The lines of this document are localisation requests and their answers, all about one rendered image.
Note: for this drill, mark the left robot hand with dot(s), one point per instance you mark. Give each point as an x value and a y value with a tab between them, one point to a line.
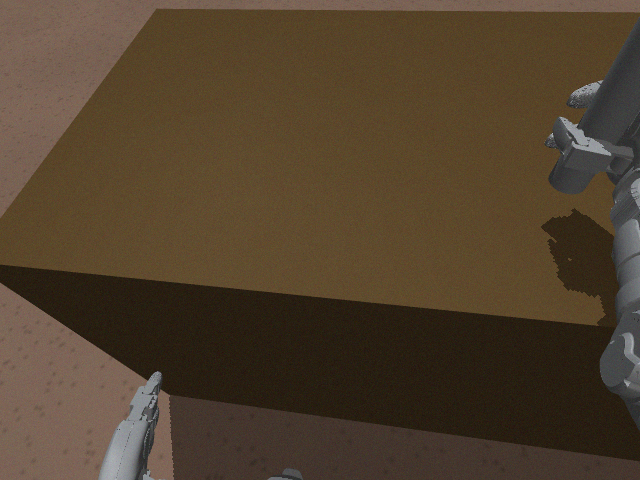
127	454

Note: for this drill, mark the right robot hand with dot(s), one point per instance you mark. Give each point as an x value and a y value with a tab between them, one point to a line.
594	155

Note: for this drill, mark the right robot arm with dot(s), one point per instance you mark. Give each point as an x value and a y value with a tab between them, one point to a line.
620	362

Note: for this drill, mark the can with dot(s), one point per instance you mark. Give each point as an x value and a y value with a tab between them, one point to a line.
611	111

